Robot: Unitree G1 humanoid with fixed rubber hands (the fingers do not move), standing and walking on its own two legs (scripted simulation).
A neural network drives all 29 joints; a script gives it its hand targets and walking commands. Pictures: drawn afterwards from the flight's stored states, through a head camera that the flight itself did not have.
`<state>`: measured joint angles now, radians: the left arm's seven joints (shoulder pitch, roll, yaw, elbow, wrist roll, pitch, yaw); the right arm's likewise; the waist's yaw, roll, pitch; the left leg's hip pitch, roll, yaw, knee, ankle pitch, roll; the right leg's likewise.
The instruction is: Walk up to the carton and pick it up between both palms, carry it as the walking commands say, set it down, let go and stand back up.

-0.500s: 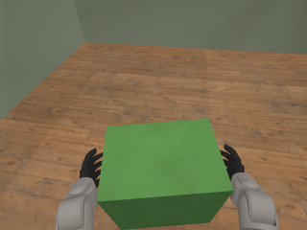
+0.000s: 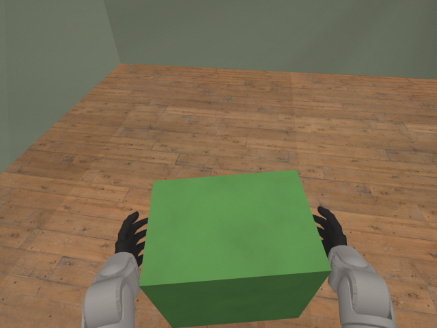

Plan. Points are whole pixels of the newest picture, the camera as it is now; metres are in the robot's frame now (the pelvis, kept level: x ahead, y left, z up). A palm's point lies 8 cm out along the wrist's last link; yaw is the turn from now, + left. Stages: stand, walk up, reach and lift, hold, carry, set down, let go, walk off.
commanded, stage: carry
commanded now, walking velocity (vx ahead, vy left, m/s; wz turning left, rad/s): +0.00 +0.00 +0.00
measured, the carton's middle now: (230, 254) +0.30 -0.01 -0.01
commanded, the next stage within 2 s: none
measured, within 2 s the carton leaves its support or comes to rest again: neither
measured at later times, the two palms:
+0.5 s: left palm (93, 275) +0.22 +0.21 +0.08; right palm (322, 262) +0.23 -0.15 +0.08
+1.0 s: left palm out of the picture +0.11 +0.22 +0.10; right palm out of the picture +0.09 -0.13 +0.08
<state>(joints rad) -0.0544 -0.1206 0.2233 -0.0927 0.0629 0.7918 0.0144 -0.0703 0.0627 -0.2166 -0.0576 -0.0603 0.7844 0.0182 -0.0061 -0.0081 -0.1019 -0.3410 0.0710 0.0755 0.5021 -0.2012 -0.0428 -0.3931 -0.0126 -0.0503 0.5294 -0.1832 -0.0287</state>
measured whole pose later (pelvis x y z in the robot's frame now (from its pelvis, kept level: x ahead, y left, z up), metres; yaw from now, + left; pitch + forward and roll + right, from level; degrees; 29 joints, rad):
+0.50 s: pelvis -0.01 +0.03 -0.01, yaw +1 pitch +4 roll +0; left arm 0.07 -0.13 0.19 -0.52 0.01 1.09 0.05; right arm 0.03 0.09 -0.19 -0.46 0.00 1.09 -0.01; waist -0.01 -0.01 -0.12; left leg -0.44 0.04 0.08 0.62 -0.25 -0.01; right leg -0.46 -0.05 -0.04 0.60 -0.20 0.01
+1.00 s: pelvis -0.13 +0.06 +0.00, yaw -1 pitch +4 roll +3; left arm 0.08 -0.14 0.19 -0.56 0.00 1.10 0.03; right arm 0.06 0.13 -0.20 -0.54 -0.01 1.11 -0.01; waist -0.03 -0.01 -0.08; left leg -0.61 0.00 -0.03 1.13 -0.41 -0.07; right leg -0.43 -0.10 -0.07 0.53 -0.18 -0.02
